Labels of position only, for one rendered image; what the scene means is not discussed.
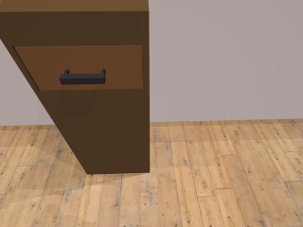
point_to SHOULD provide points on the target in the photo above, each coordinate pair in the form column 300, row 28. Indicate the cabinet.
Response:
column 108, row 130

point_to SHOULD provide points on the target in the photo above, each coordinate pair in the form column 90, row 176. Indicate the handle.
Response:
column 79, row 79

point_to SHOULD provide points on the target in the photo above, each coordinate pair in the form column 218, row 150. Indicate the drawer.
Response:
column 123, row 65

